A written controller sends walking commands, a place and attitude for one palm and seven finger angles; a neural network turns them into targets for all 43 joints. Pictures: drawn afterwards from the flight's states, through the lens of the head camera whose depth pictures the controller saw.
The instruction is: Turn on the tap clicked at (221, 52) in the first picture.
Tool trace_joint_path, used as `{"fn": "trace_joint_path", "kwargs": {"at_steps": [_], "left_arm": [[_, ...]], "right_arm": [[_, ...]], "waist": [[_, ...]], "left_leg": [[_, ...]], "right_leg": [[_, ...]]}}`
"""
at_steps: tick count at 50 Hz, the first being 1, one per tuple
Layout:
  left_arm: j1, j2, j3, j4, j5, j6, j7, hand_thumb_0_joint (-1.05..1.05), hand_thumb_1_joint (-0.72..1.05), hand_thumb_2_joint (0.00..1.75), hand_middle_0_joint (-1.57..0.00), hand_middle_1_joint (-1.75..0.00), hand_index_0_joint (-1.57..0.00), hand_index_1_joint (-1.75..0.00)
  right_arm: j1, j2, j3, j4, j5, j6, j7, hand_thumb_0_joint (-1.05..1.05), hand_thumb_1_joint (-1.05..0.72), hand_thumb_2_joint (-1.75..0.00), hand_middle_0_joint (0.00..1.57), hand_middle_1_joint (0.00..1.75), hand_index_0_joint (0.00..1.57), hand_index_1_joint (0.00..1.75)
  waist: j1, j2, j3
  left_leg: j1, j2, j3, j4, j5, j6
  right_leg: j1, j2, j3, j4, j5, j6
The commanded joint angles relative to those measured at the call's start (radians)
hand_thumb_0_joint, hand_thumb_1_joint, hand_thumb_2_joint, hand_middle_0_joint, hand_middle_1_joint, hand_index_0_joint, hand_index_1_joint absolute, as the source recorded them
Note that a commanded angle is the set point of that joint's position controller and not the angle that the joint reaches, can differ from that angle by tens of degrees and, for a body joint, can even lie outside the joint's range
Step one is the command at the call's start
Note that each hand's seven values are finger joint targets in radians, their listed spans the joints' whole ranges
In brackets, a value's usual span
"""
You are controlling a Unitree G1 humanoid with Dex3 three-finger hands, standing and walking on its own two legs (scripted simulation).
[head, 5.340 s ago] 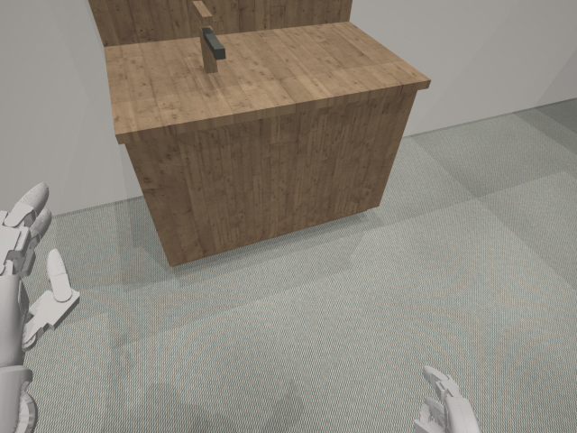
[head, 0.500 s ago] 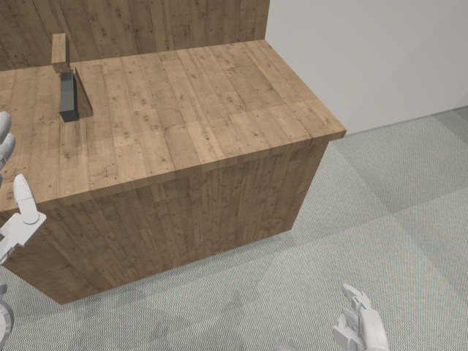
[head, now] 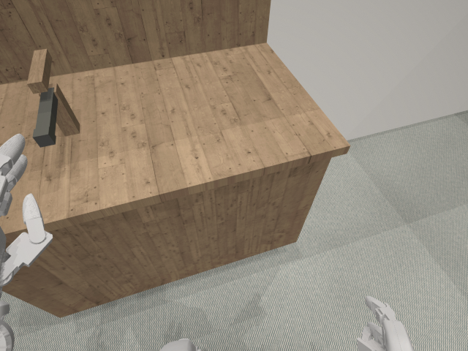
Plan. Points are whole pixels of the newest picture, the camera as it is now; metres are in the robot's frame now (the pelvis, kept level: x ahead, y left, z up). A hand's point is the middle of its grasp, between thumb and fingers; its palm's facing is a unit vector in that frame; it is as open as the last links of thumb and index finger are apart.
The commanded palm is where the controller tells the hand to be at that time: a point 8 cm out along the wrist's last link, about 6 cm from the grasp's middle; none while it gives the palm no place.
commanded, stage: come to a stop and stand still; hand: left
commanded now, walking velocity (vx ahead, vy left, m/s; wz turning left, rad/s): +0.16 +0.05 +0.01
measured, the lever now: (44, 136) +0.47 +0.40 +0.08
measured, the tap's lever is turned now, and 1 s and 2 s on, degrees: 0 0 0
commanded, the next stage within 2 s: none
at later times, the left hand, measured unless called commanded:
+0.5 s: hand (68, 224) +0.24 +0.22 +0.17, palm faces +0.39 -0.82 -0.42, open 7.4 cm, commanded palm +0.18 +0.26 +0.18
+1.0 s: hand (26, 258) +0.20 +0.25 +0.16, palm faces +0.32 -0.87 -0.38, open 7.4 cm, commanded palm +0.14 +0.30 +0.18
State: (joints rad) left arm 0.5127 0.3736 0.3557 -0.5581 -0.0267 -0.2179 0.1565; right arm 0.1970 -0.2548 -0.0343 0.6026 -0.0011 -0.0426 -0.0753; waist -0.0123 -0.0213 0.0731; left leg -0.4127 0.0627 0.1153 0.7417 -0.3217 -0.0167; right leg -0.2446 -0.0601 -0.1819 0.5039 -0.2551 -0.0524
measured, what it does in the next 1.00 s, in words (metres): steps on the spot: left foot, then right foot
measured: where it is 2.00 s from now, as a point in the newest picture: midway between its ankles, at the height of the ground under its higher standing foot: outside the picture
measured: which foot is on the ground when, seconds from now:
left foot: up 0.00-0.06, down 0.08-1.00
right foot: down 0.00-0.10, up 0.12-0.32, down 0.34-1.00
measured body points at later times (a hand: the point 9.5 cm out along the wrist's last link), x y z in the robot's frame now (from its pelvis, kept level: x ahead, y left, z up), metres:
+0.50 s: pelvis +0.02 -0.02 +0.00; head +0.04 -0.04 +0.44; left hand +0.21 +0.26 +0.19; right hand +0.20 -0.22 -0.11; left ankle +0.04 +0.11 -0.72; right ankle +0.05 -0.10 -0.74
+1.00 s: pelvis -0.03 +0.02 +0.00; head -0.04 +0.02 +0.45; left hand +0.17 +0.30 +0.18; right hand +0.12 -0.20 -0.08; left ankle +0.02 +0.10 -0.74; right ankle +0.04 -0.10 -0.74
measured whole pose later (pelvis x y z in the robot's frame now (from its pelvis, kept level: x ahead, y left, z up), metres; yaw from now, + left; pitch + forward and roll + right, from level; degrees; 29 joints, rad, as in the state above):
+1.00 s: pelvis -0.03 +0.02 +0.00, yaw -3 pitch -4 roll +0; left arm 0.39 0.34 0.32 -0.35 -0.02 -0.23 0.08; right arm 0.27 -0.19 0.04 0.54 0.02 -0.15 -0.01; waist 0.01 0.01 0.04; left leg -0.22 -0.01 0.14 0.48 -0.20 0.06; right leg -0.29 -0.02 -0.02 0.50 -0.22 0.00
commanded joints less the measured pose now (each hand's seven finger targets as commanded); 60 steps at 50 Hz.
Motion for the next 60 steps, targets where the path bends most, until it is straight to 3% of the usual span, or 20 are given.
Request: {"fn": "trace_joint_path", "kwargs": {"at_steps": [1,2,5,6,10,16,19,21,26,30,33,35,36,37,38,43,46,48,53,60], "left_arm": [[-0.063,0.163,0.138,-0.200,-0.010,-0.053,0.045,0.00,0.90,0.90,-0.20,-0.30,-0.20,-0.30],[-0.090,0.162,0.127,-0.194,-0.008,-0.054,0.043,0.00,0.90,0.90,-0.20,-0.30,-0.20,-0.30],[-0.133,0.149,0.108,-0.142,-0.008,-0.067,0.031,0.00,0.90,0.90,-0.20,-0.30,-0.20,-0.30],[-0.153,0.170,0.113,-0.138,-0.001,-0.068,0.027,0.00,0.90,0.90,-0.20,-0.30,-0.20,-0.30],[-0.118,0.140,0.078,-0.212,0.001,-0.055,0.014,0.00,0.90,0.90,-0.20,-0.30,-0.20,-0.30],[-0.086,0.148,0.107,-0.169,-0.006,-0.027,0.017,0.00,0.90,0.90,-0.20,-0.30,-0.20,-0.30],[-0.102,0.144,0.105,-0.110,-0.018,-0.007,0.012,0.00,0.90,0.90,-0.20,-0.30,-0.20,-0.30],[-0.095,0.156,0.110,-0.097,-0.024,0.005,0.013,0.00,0.90,0.90,-0.20,-0.30,-0.20,-0.30],[-0.080,0.161,0.128,-0.117,-0.006,-0.005,0.028,0.00,0.90,0.90,-0.20,-0.30,-0.20,-0.30],[-0.040,0.155,0.118,-0.151,-0.005,-0.004,0.031,0.00,0.90,0.90,-0.20,-0.30,-0.20,-0.30],[-0.048,0.174,0.126,-0.214,-0.008,-0.020,0.031,0.00,0.90,0.90,-0.20,-0.30,-0.20,-0.30],[-0.094,0.145,0.089,-0.206,0.006,-0.035,0.030,0.00,0.90,0.90,-0.20,-0.30,-0.20,-0.30],[-1.063,0.917,0.668,-0.272,0.145,-0.145,0.013,0.00,0.90,0.90,-0.20,-0.30,-0.20,-0.30],[-0.532,0.310,0.238,0.260,0.026,-0.075,-0.044,0.00,0.90,0.90,-0.20,-0.30,-0.20,-0.30],[-0.490,0.184,0.149,0.191,-0.005,-0.072,-0.054,0.00,0.90,0.90,-0.20,-0.30,-0.20,-0.30],[-0.190,0.100,0.027,0.023,-0.023,-0.079,-0.055,0.00,0.90,0.90,-0.20,-0.30,-0.20,-0.30],[-0.192,0.159,0.110,0.035,-0.005,-0.064,-0.041,0.00,0.90,0.90,-0.20,-0.30,-0.20,-0.30],[-0.244,0.242,0.198,-0.014,-0.005,-0.066,-0.031,0.00,0.90,0.90,-0.20,-0.30,-0.20,-0.30],[-0.342,0.187,0.158,-0.061,0.005,-0.071,-0.042,0.00,0.90,0.90,-0.20,-0.30,-0.20,-0.30],[-0.332,0.098,0.052,-0.017,0.022,-0.053,-0.054,0.00,0.90,0.90,-0.20,-0.30,-0.20,-0.30]], "right_arm": [[-0.054,-0.040,-0.014,-0.162,0.000,-0.054,-0.003,0.00,-0.90,-0.90,0.20,0.30,0.20,0.30],[-0.054,-0.052,-0.022,-0.165,0.004,-0.052,-0.009,0.00,-0.90,-0.90,0.20,0.30,0.20,0.30],[-0.055,-0.071,-0.015,-0.165,0.012,-0.056,-0.013,0.00,-0.90,-0.90,0.20,0.30,0.20,0.30],[-0.068,-0.059,-0.005,-0.159,-0.003,-0.063,-0.013,0.00,-0.90,-0.90,0.20,0.30,0.20,0.30],[-0.052,-0.062,-0.007,-0.146,-0.003,-0.091,0.013,0.00,-0.90,-0.90,0.20,0.30,0.20,0.30],[-0.056,-0.050,0.015,-0.150,0.001,-0.102,0.019,0.00,-0.90,-0.90,0.20,0.30,0.20,0.30],[-0.051,-0.024,0.019,-0.155,0.007,-0.093,0.015,0.00,-0.90,-0.90,0.20,0.30,0.20,0.30],[-0.062,-0.017,0.021,-0.147,0.008,-0.082,0.016,0.00,-0.90,-0.90,0.20,0.30,0.20,0.30],[-0.100,-0.009,0.036,-0.148,0.003,-0.058,0.001,0.00,-0.90,-0.90,0.20,0.30,0.20,0.30],[-0.079,-0.031,0.015,-0.158,0.003,-0.041,-0.003,0.00,-0.90,-0.90,0.20,0.30,0.20,0.30],[-0.092,-0.062,0.005,-0.173,0.004,-0.048,-0.012,0.00,-0.90,-0.90,0.20,0.30,0.20,0.30],[-0.098,-0.062,0.017,-0.170,-0.001,-0.057,-0.011,0.00,-0.90,-0.90,0.20,0.30,0.20,0.30],[0.096,-0.099,-0.031,-0.118,-0.054,-0.151,0.005,0.00,-0.90,-0.90,0.20,0.30,0.20,0.30],[0.025,0.010,0.008,-0.091,-0.008,-0.150,0.029,0.00,-0.90,-0.90,0.20,0.30,0.20,0.30],[0.012,-0.038,-0.008,-0.164,0.024,-0.168,0.043,0.00,-0.90,-0.90,0.20,0.30,0.20,0.30],[-0.052,-0.070,0.000,-0.197,0.028,-0.176,0.073,0.00,-0.90,-0.90,0.20,0.30,0.20,0.30],[-0.059,-0.073,0.012,-0.221,0.031,-0.165,0.065,0.00,-0.90,-0.90,0.20,0.30,0.20,0.30],[-0.071,-0.072,0.014,-0.228,0.023,-0.161,0.054,0.00,-0.90,-0.90,0.20,0.30,0.20,0.30],[-0.082,-0.052,0.026,-0.233,0.009,-0.174,0.053,0.00,-0.90,-0.90,0.20,0.30,0.20,0.30],[-0.058,-0.053,0.022,-0.195,0.002,-0.187,0.060,0.00,-0.90,-0.90,0.20,0.30,0.20,0.30]], "waist": [[0.019,-0.078,-0.199],[0.015,-0.044,-0.176],[0.011,0.299,-0.150],[0.005,0.314,-0.116],[0.017,0.221,-0.181],[0.015,0.186,-0.176],[0.005,-0.081,-0.180],[0.012,-0.155,-0.163],[0.023,-0.132,-0.205],[0.016,-0.079,-0.215],[0.025,0.158,-0.189],[0.028,0.247,-0.130],[0.091,0.080,-0.019],[0.031,-0.002,-0.182],[0.029,0.132,-0.228],[0.058,0.094,-0.088],[0.062,-0.023,-0.076],[0.058,0.023,-0.086],[0.052,0.150,-0.075],[0.047,0.061,-0.058]], "left_leg": [[0.163,-0.030,0.042,-0.240,0.114,0.010],[0.226,-0.008,0.025,-0.288,0.113,0.020],[0.320,0.295,-0.415,-0.455,0.204,0.184],[0.262,0.342,-0.494,-0.501,0.198,0.220],[0.311,0.236,-0.227,-0.378,0.563,0.150],[0.175,0.189,-0.114,-0.326,0.378,0.063],[0.113,0.025,-0.022,-0.164,0.072,-0.018],[0.078,-0.027,-0.062,-0.011,-0.076,-0.018],[0.045,-0.040,-0.088,-0.066,-0.073,-0.008],[0.165,-0.027,-0.074,-0.274,0.113,0.001],[0.223,0.106,-0.183,-0.368,0.289,0.042],[0.066,0.184,-0.262,-0.463,0.250,0.077],[-0.092,0.116,-0.094,-0.184,0.245,0.098],[0.122,-0.047,-0.123,-0.126,0.137,0.025],[0.216,-0.058,-0.094,-0.223,0.125,0.011],[0.129,0.009,-0.125,-0.421,-0.114,0.040],[-0.028,0.058,-0.160,-0.508,-0.252,0.058],[0.002,0.058,-0.146,-0.513,-0.226,0.057],[-0.059,0.071,-0.138,-0.550,-0.338,0.068],[0.043,0.008,-0.109,-0.483,-0.301,0.034]], "right_leg": [[0.109,-0.204,0.187,-0.093,0.132,-0.048],[0.049,-0.184,0.187,-0.059,0.045,-0.028],[-0.216,0.017,0.086,0.324,-0.334,0.059],[-0.238,0.010,0.127,0.445,-0.339,0.058],[-0.147,0.018,0.117,0.281,-0.171,0.077],[0.112,0.032,0.087,-0.072,0.050,0.083],[0.098,-0.124,0.307,-0.133,0.352,0.015],[0.061,-0.224,0.407,-0.180,0.436,-0.054],[0.184,-0.214,0.306,-0.100,0.588,-0.053],[0.159,-0.173,0.274,-0.071,0.450,-0.011],[0.042,-0.058,0.227,-0.038,0.137,0.044],[0.091,0.002,0.147,0.074,-0.038,0.065],[0.024,-0.086,0.267,-0.106,0.104,0.049],[-0.026,-0.131,0.379,-0.114,0.209,-0.071],[0.028,-0.132,0.406,-0.081,0.289,-0.074],[0.022,-0.014,0.264,-0.151,-0.183,0.019],[0.123,0.037,0.192,-0.051,-0.145,0.046],[0.113,0.045,0.186,-0.046,-0.111,0.049],[0.166,0.058,0.168,0.015,-0.082,0.041],[0.056,0.068,0.246,-0.135,-0.182,0.035]]}}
